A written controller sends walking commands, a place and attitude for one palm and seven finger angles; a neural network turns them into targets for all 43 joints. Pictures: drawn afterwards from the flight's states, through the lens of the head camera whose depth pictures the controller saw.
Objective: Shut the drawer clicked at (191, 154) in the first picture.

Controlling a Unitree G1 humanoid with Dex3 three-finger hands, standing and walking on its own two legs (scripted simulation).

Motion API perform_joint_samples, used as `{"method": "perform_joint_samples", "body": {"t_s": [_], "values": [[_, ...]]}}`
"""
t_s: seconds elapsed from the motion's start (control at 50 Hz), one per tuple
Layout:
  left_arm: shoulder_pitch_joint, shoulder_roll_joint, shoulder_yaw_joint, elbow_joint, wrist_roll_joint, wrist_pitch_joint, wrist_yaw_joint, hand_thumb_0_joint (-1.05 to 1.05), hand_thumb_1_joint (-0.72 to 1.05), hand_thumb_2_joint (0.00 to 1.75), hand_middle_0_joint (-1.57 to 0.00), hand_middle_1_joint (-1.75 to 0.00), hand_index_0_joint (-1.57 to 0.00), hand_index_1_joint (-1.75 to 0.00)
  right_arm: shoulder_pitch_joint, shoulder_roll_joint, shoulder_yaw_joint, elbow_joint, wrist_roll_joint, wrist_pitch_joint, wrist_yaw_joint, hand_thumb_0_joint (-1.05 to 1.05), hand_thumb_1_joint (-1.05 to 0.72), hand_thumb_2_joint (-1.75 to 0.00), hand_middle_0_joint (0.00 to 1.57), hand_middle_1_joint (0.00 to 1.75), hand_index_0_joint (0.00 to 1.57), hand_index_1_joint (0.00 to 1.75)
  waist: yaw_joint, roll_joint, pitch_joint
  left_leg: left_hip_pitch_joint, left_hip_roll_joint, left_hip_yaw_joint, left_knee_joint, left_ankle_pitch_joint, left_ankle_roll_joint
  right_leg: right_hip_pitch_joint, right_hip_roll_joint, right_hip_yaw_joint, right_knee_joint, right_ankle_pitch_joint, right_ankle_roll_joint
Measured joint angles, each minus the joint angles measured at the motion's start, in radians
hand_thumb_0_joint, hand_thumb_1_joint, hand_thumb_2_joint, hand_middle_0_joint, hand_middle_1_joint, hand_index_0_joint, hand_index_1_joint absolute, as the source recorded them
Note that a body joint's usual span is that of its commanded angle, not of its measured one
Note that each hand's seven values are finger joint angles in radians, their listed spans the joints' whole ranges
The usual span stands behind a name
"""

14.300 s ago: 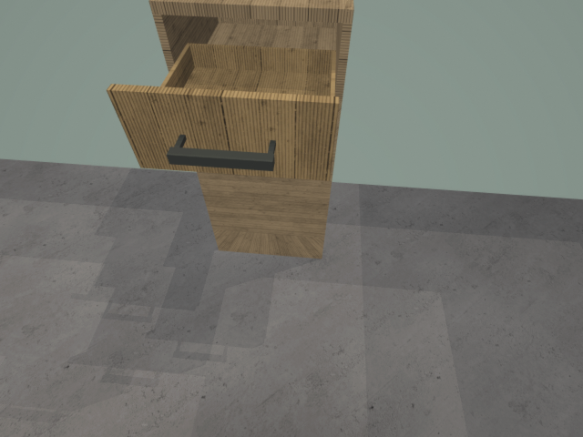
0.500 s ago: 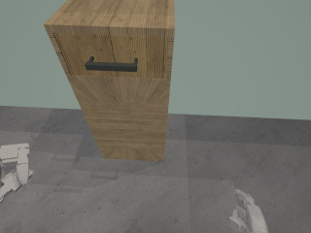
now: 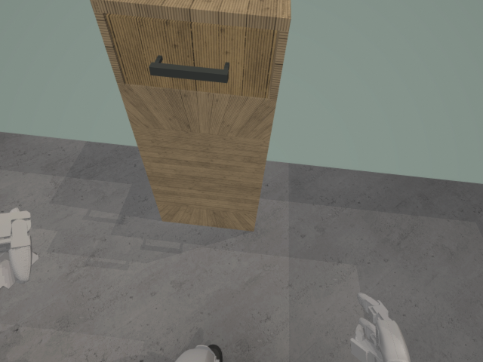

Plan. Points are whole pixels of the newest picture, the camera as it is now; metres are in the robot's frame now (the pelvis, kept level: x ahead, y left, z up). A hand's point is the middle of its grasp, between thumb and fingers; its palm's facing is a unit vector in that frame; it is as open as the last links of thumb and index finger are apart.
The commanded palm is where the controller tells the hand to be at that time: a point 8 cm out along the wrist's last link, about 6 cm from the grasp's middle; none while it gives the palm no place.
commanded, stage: step back with the hand held close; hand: left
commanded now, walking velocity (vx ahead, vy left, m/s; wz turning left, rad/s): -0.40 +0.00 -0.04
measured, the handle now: (191, 67) +0.72 +0.18 +0.08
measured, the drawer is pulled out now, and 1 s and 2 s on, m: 0.00 0.00 0.00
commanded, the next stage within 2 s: stop stepping back and stand still in 0.36 s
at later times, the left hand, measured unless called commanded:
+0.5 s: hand out of the picture +0.13 +0.27 +0.18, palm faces +0.30 -0.87 -0.39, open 3.2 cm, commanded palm +0.08 +0.31 +0.19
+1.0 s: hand out of the picture +0.07 +0.31 +0.17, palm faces +0.34 -0.89 -0.32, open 3.2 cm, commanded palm +0.02 +0.35 +0.19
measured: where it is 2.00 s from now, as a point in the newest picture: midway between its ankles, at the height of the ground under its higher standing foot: outside the picture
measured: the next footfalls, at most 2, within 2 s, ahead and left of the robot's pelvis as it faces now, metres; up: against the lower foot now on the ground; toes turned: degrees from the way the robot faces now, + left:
left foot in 0.52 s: +0.07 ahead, +0.10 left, +0.00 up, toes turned -3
right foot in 0.82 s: -0.14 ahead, -0.01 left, +0.00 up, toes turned -7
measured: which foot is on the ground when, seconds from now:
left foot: down 0.00-0.42, up 0.44-0.50, down 0.52-0.82, up 0.84-0.94, down 0.96-1.00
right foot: down 0.00-0.54, up 0.56-0.80, down 0.82-1.00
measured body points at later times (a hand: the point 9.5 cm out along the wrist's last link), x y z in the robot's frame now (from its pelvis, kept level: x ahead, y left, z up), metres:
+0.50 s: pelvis -0.07 +0.04 +0.00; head -0.06 +0.08 +0.45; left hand +0.10 +0.31 +0.20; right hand +0.10 -0.20 -0.06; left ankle +0.04 +0.10 -0.71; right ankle -0.08 -0.11 -0.73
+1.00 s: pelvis -0.14 +0.09 -0.01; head -0.18 +0.12 +0.44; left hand +0.04 +0.36 +0.19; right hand -0.03 -0.18 -0.07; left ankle -0.05 +0.16 -0.73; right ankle -0.15 -0.03 -0.72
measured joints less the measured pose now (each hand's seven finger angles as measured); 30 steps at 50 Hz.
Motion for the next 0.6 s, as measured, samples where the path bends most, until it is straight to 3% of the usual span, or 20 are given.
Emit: {"method": "perform_joint_samples", "body": {"t_s": [0.12, 0.22, 0.32, 0.38, 0.4, 0.44, 0.48, 0.52, 0.56, 0.6], "values": [[0.001, 0.005, -0.072, -0.018, -0.007, 0.001, -0.011, 0.01, 0.88, 0.90, -1.41, -1.60, -1.41, -1.60, -0.026, -0.004, -0.007, 0.024, 0.015, 0.031, 0.000, 0.01, -0.91, -0.90, 0.20, 0.30, 0.20, 0.30, -0.005, 0.013, 0.014, 0.024, 0.013, -0.011, -0.008, 0.019, -0.004, 0.029, 0.013, -0.009, -0.020, 0.051, 0.013], [-0.004, 0.028, -0.057, -0.002, -0.013, -0.012, -0.009, 0.01, 0.88, 0.90, -1.41, -1.60, -1.41, -1.60, -0.011, -0.014, -0.012, 0.011, 0.010, 0.029, -0.015, 0.01, -0.91, -0.90, 0.20, 0.30, 0.20, 0.30, -0.024, 0.018, -0.005, 0.018, 0.008, -0.016, 0.020, 0.008, 0.010, 0.035, 0.010, -0.015, -0.012, 0.048, 0.024], [-0.027, 0.039, -0.008, 0.028, -0.020, -0.003, -0.010, 0.01, 0.88, 0.90, -1.41, -1.60, -1.41, -1.60, -0.012, 0.004, -0.014, 0.001, -0.010, 0.017, -0.011, 0.01, -0.91, -0.90, 0.20, 0.30, 0.20, 0.30, -0.018, 0.017, -0.013, 0.025, 0.016, 0.001, -0.088, 0.076, 0.027, -0.016, 0.020, -0.025, 0.111, -0.094, -0.003], [-0.012, 0.039, -0.008, 0.009, -0.031, 0.007, -0.005, 0.01, 0.89, 0.90, -1.41, -1.60, -1.41, -1.60, -0.009, 0.017, -0.007, -0.007, -0.010, 0.006, 0.006, 0.01, -0.91, -0.90, 0.20, 0.30, 0.20, 0.30, -0.001, 0.005, -0.028, 0.012, 0.022, 0.028, -0.134, 0.090, 0.012, 0.024, 0.000, -0.050, 0.028, -0.117, -0.022], [-0.005, 0.040, -0.009, -0.004, -0.032, 0.006, -0.002, 0.01, 0.89, 0.90, -1.41, -1.60, -1.41, -1.60, -0.013, 0.020, -0.003, -0.010, -0.009, 0.004, 0.011, 0.01, -0.91, -0.90, 0.20, 0.30, 0.20, 0.30, 0.009, -0.011, -0.030, -0.007, 0.018, 0.046, -0.116, 0.065, 0.000, 0.034, -0.018, -0.040, -0.027, -0.085, -0.027], [-0.006, 0.023, -0.037, -0.022, -0.022, 0.007, 0.001, 0.01, 0.89, 0.90, -1.41, -1.60, -1.41, -1.60, -0.024, 0.017, 0.000, 0.007, -0.011, 0.004, 0.015, 0.01, -0.91, -0.90, 0.20, 0.30, 0.20, 0.30, 0.023, -0.014, -0.018, -0.042, 0.007, 0.035, -0.005, -0.070, -0.041, 0.021, -0.031, -0.032, -0.035, 0.066, 0.001], [-0.013, 0.008, -0.073, -0.034, -0.004, 0.015, 0.000, 0.01, 0.89, 0.90, -1.41, -1.60, -1.41, -1.60, -0.008, 0.017, 0.003, 0.033, -0.012, 0.010, 0.014, 0.01, -0.91, -0.90, 0.20, 0.30, 0.20, 0.30, 0.026, -0.025, -0.029, -0.042, -0.017, 0.007, 0.153, -0.186, -0.058, 0.018, -0.042, -0.019, -0.016, 0.070, 0.031], [-0.019, -0.003, -0.087, -0.043, 0.002, 0.024, -0.003, 0.01, 0.88, 0.90, -1.41, -1.60, -1.41, -1.60, 0.017, 0.015, 0.010, 0.041, -0.007, 0.019, 0.006, 0.01, -0.90, -0.90, 0.21, 0.30, 0.20, 0.30, 0.016, -0.038, -0.053, 0.027, -0.025, -0.008, 0.140, -0.217, -0.059, 0.002, -0.051, -0.012, 0.008, 0.049, 0.051], [-0.053, 0.001, -0.076, -0.035, 0.002, 0.032, -0.004, 0.01, 0.88, 0.90, -1.41, -1.60, -1.41, -1.60, 0.024, 0.012, 0.009, 0.037, -0.004, 0.009, -0.008, 0.01, -0.90, -0.90, 0.21, 0.30, 0.20, 0.30, -0.009, -0.042, -0.043, 0.037, -0.038, -0.006, 0.073, -0.065, 0.007, -0.042, -0.058, -0.016, 0.087, -0.019, 0.042], [-0.070, 0.012, -0.050, -0.009, -0.001, 0.043, -0.003, 0.01, 0.88, 0.90, -1.41, -1.60, -1.41, -1.60, 0.018, 0.027, 0.008, 0.046, -0.004, -0.008, -0.007, 0.01, -0.91, -0.90, 0.20, 0.30, 0.20, 0.30, -0.017, -0.053, -0.018, 0.055, -0.043, 0.007, 0.032, -0.033, 0.038, -0.090, -0.036, 0.012, 0.231, -0.113, 0.027]]}}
